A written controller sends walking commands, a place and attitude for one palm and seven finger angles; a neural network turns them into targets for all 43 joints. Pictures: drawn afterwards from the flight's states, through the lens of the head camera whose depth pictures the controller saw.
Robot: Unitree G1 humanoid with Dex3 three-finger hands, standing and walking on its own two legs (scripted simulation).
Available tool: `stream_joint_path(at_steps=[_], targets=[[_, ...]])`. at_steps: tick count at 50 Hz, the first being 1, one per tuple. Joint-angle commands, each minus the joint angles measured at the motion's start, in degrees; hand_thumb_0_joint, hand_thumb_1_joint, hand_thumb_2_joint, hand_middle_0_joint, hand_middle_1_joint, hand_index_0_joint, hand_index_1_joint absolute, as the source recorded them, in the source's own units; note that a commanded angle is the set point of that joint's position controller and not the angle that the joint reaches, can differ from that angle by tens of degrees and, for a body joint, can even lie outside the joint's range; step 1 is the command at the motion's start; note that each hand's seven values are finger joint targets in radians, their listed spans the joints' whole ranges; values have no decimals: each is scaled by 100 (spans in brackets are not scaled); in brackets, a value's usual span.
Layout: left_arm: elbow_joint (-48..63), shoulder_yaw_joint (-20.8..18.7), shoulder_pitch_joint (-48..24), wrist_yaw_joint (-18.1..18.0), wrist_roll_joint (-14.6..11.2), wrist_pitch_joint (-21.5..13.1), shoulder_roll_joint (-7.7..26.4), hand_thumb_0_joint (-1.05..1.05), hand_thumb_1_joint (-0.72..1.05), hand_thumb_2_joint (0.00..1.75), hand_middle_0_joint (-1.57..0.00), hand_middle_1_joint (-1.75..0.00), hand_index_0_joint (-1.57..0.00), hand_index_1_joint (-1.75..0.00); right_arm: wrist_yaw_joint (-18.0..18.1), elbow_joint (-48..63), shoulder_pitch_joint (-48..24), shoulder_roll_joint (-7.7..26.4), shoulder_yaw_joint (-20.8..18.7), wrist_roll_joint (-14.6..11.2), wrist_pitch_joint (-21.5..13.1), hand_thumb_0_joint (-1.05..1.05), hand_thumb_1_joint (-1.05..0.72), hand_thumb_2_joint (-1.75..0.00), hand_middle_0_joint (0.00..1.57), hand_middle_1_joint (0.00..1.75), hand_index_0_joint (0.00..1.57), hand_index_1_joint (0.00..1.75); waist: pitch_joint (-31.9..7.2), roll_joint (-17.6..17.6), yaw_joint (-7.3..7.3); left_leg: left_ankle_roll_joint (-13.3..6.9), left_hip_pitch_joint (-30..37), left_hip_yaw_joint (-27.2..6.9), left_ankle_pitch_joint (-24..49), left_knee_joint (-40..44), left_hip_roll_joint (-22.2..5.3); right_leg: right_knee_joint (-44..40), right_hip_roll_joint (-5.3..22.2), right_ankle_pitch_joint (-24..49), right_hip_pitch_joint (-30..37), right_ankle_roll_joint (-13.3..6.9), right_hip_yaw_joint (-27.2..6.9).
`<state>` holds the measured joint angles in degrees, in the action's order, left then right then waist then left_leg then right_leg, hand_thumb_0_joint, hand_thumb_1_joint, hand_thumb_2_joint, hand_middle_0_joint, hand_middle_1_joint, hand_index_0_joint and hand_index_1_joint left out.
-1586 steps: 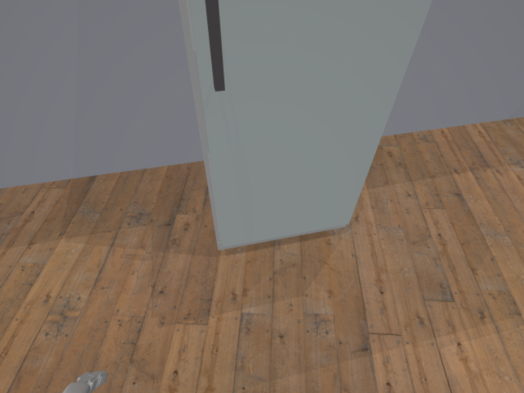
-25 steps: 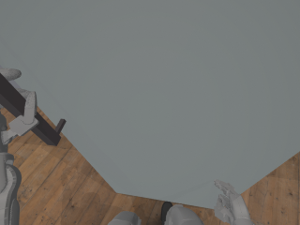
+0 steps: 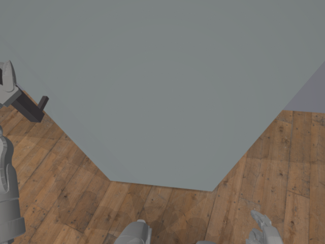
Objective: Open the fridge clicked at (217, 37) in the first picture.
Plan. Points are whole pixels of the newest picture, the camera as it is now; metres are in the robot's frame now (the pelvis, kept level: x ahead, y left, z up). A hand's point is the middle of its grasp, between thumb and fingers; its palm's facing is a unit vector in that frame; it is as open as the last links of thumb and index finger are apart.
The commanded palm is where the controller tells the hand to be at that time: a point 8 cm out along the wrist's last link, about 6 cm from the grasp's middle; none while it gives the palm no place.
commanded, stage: walk backward, drawing the door open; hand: left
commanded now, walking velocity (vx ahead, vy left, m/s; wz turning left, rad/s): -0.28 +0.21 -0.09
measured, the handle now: out of the picture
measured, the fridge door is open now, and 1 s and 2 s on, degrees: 0 1 1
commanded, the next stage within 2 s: none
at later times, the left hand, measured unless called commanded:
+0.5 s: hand (3, 91) +0.35 +0.28 +0.21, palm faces +0.29 -0.92 -0.27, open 7.2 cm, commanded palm +0.28 +0.33 +0.21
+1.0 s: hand out of the picture +0.34 +0.29 +0.21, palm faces -0.01 -0.98 -0.20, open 7.5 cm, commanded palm +0.29 +0.35 +0.21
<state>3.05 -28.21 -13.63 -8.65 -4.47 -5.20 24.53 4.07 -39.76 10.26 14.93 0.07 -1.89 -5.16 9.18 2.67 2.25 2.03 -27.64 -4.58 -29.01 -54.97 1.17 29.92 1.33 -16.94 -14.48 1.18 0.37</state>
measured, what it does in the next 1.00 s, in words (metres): steps to the left: left foot, then right foot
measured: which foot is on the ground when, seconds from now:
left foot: up 0.00-0.18, down 0.20-0.48, up 0.50-0.74, down 0.76-1.00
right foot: down 0.00-0.24, up 0.26-0.44, down 0.46-0.76, up 0.78-1.00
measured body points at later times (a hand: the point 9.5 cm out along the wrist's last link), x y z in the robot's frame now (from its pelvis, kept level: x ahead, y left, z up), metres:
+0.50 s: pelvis -0.05 +0.09 +0.00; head +0.03 +0.06 +0.44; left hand +0.33 +0.33 +0.22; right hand +0.10 -0.15 -0.11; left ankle -0.01 +0.18 -0.73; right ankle -0.08 +0.01 -0.74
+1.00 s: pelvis -0.04 +0.21 +0.01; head +0.03 +0.18 +0.45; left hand +0.33 +0.34 +0.22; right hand +0.09 -0.03 -0.10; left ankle +0.00 +0.31 -0.73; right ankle -0.06 +0.15 -0.72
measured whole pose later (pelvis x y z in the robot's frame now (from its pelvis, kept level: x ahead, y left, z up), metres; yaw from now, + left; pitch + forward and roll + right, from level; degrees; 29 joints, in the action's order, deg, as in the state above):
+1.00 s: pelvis -0.04 +0.21 +0.01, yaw -10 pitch +2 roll +0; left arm 17.5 -10.6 -10.6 -7.5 -4.0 -0.7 17.3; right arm 0.6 -32.6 7.6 9.1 3.1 0.4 -2.8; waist 7.6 1.4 4.3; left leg -1.4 -16.1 3.6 -12.2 -26.6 -0.1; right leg 32.1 -3.7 -18.8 -16.0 -0.1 4.2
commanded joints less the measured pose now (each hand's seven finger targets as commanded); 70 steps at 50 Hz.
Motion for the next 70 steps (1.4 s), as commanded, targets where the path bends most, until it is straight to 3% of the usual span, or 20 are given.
stream_joint_path(at_steps=[1,6,9,12,14,22,24,25,35,37,39,40,50,51,53,54,59,65,67,70], targets=[[1671,-875,-1466,-156,188,-658,2076,0,90,90,-45,-140,-45,-140,247,1083,-759,432,-138,-17,-273,0,-90,-90,20,30,20,30,-3039,-685,-363,4,-198,22,-18,177,-157,418,2088,6930,2712,-949,-920],[1909,-796,-1357,-185,176,-668,2018,0,90,90,-45,-140,-45,-140,327,1173,-830,425,-152,13,-105,0,-90,-90,20,30,20,30,-2846,-1000,-326,75,684,429,859,1829,-78,369,1787,5900,2034,-816,-633],[2348,-626,-1166,-200,40,-673,1850,0,90,90,-45,-140,-45,-140,334,1268,-834,538,-288,3,37,0,-90,-90,20,30,20,30,-2921,-742,-195,26,1740,586,3389,2896,-375,796,1165,4917,1571,-384,-198],[2608,-188,-639,-37,67,-766,1274,0,90,90,-45,-140,-45,-140,18,1497,-591,590,-340,-69,-5,0,-90,-90,20,30,20,30,-3186,979,-252,-421,3418,161,8372,2537,-1306,1218,-115,-142,-66,-104,257],[3093,-87,-828,107,148,-834,1365,0,90,90,-45,-140,-45,-140,-70,1513,-691,549,-276,92,-80,0,-90,-90,20,30,20,30,-2939,2150,-280,-617,3267,-24,8418,2716,-1385,1633,-272,-1479,-350,-119,390],[2781,-72,-639,71,18,-528,1390,0,90,90,-45,-140,-45,-140,-191,1549,-809,549,-53,89,-4,0,-90,-90,20,30,20,30,-3080,610,-350,-479,2572,9,5884,1954,-1178,-1028,85,1623,991,-182,144],[2543,-235,-339,61,0,-496,1703,0,90,90,-45,-140,-45,-140,-105,1839,-875,482,20,16,153,0,-90,-90,20,30,20,30,-3187,-1080,-401,8,-221,524,-4,-68,-11,-227,2158,7474,2807,-1051,-1822],[2295,-268,-149,54,-83,-386,1563,0,90,90,-45,-140,-45,-140,-113,1698,-619,404,68,-3,176,0,-90,-90,20,30,20,30,-3074,-1244,-370,16,-714,-135,-549,-535,-37,70,2584,7816,2899,-976,-1365],[3379,65,-136,-130,82,-480,1149,0,90,90,-45,-140,-45,-140,284,1574,-882,209,20,159,362,0,-90,-90,20,30,20,30,-2758,-813,-301,89,861,773,1949,2580,-66,531,1289,5689,2221,-578,76],[3730,361,-411,-98,4,-514,1011,0,90,90,-45,-140,-45,-140,279,1595,-774,374,-121,129,342,0,-90,-90,20,30,20,30,-3024,-260,-211,-60,2116,400,5564,2968,-601,1152,554,4417,1468,-104,459],[3839,860,-325,62,99,-657,598,0,90,90,-45,-140,-45,-140,9,1602,-561,465,-243,73,246,0,-90,-90,20,30,20,30,-3152,994,-271,-534,3865,-391,9375,2608,-1454,1656,-297,-743,-133,-46,399],[3492,1230,-47,169,184,-655,95,0,90,90,-45,-140,-45,-140,-128,1514,-480,377,-197,147,193,0,-90,-90,20,30,20,30,-2908,1341,-221,-668,3974,-414,9739,2593,-1479,1597,-466,-1557,-549,-63,316],[3702,1432,-510,257,95,-509,193,0,90,90,-45,-140,-45,-140,-254,1507,-768,229,21,244,27,0,-90,-90,20,30,20,30,-2924,655,-234,-670,2812,-764,6853,2423,-1520,-864,-184,939,772,-246,-59],[3682,1447,-486,287,103,-523,239,0,90,90,-45,-140,-45,-140,-223,1591,-859,195,59,221,49,0,-90,-90,20,30,20,30,-3035,78,-275,-487,2251,-538,5839,1973,-1229,-1085,91,2470,1458,-314,-276],[3443,1407,-248,343,37,-538,308,0,90,90,-45,-140,-45,-140,-130,1840,-824,79,128,150,64,0,-90,-90,20,30,20,30,-3117,-1294,-291,-47,340,150,413,497,-64,-243,1695,6984,2389,-1043,-1274],[3216,1358,-23,328,-84,-457,91,0,90,90,-45,-140,-45,-140,-155,1751,-600,150,31,91,92,0,-90,-90,20,30,20,30,-3236,-1818,-324,-38,-10,-87,-417,-52,177,-146,1933,7519,2744,-870,-1018],[3438,1258,6,215,117,-511,86,0,90,90,-45,-140,-45,-140,16,1683,-1039,-48,235,262,262,0,-90,-90,20,30,20,30,-2888,-830,-321,3,-181,256,231,605,-28,27,1553,6109,2619,-879,-255],[3688,1703,-255,190,114,-546,-233,0,90,90,-45,-140,-45,-140,108,1740,-972,-91,164,286,392,0,-90,-90,20,30,20,30,-2844,-1155,-316,-22,285,566,1263,2165,-16,297,1226,6552,2782,-677,-45],[3811,1983,-389,230,108,-594,-367,0,90,90,-45,-140,-45,-140,110,1744,-902,-42,79,269,419,0,-90,-90,20,30,20,30,-2943,-1091,-280,-73,833,640,2255,2785,-138,576,972,6565,2731,-508,95],[4055,2405,-769,315,63,-751,-508,0,90,90,-45,-140,-45,-140,-1,1820,-730,196,-84,186,406,0,-90,-90,20,30,20,30,-3254,-503,-200,-372,2700,310,6580,2749,-812,1048,188,4965,1653,-114,521]])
